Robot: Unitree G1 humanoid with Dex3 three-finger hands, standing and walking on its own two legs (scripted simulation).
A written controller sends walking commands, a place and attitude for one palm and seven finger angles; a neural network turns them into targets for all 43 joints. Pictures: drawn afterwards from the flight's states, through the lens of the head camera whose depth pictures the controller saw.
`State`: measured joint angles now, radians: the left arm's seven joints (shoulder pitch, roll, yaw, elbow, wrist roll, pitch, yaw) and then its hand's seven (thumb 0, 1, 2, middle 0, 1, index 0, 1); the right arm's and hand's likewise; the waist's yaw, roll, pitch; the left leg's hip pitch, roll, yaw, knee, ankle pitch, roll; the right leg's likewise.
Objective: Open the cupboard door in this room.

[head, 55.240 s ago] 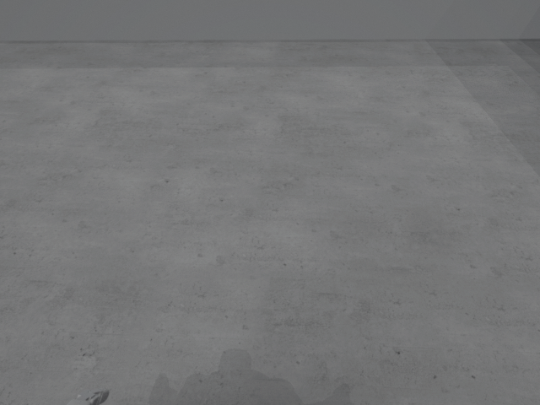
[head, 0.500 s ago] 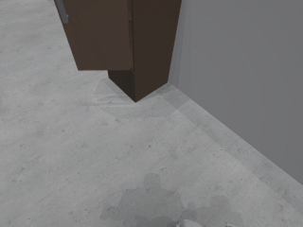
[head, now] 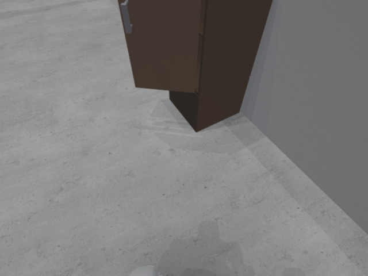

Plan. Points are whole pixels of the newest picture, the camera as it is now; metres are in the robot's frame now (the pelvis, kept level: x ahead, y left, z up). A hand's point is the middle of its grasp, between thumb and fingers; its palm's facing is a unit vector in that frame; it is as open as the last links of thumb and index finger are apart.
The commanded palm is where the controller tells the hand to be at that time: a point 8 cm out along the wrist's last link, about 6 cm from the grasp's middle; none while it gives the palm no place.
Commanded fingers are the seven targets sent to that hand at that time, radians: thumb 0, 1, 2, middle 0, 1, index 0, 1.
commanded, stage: take the last steps up to it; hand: left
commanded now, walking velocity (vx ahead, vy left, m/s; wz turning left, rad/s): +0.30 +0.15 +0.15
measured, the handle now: (127, 16) +1.09 +0.34 +0.02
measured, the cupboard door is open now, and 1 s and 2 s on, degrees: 52 52 52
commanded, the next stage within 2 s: come to a stop and stand still in 1.28 s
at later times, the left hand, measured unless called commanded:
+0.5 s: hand (98, 232) +0.23 +0.25 -0.16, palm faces +0.02 -0.98 -0.18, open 7.4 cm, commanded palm none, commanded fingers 0.00 0.90 0.90 -0.20 -0.30 -0.20 -0.30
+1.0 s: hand (97, 214) +0.28 +0.28 -0.18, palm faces +0.15 -0.97 -0.18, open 7.2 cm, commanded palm none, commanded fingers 0.00 0.90 0.90 -0.20 -0.30 -0.20 -0.30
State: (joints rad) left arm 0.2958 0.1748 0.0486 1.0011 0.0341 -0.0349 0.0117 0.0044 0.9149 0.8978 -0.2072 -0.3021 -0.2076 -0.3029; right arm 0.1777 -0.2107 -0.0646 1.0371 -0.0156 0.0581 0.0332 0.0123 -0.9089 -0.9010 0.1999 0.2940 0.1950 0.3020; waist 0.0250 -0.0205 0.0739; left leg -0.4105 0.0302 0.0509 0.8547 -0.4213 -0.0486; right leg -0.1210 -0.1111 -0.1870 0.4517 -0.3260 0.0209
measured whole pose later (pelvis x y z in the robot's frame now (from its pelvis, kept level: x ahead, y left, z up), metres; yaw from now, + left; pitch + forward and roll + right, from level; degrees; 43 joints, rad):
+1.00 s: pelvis +0.33 +0.10 +0.00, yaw +4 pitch +1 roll -1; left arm 0.34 0.17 0.05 1.11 0.03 -0.06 0.00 -0.01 0.93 0.90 -0.20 -0.30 -0.20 -0.30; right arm 0.17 -0.20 -0.06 1.03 -0.02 -0.03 0.03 0.01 -0.93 -0.90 0.20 0.29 0.19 0.30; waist 0.04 -0.01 0.04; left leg -0.44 0.08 0.08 0.61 -0.22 -0.03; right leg -0.07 -0.07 -0.15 0.40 -0.33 0.03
